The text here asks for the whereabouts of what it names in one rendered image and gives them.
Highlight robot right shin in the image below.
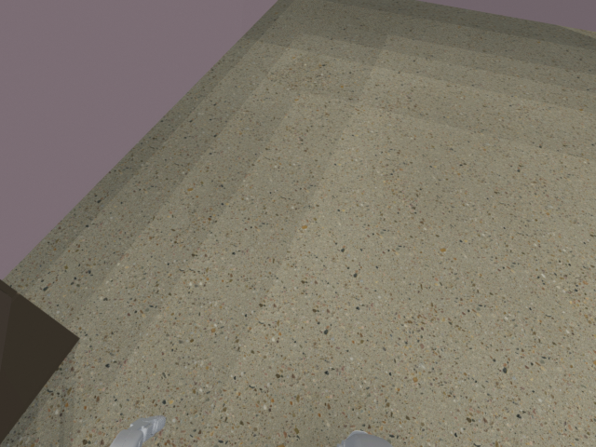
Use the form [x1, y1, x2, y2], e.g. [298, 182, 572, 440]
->
[347, 430, 368, 439]

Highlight robot left hand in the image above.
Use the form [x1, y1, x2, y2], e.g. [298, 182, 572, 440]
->
[110, 415, 166, 447]

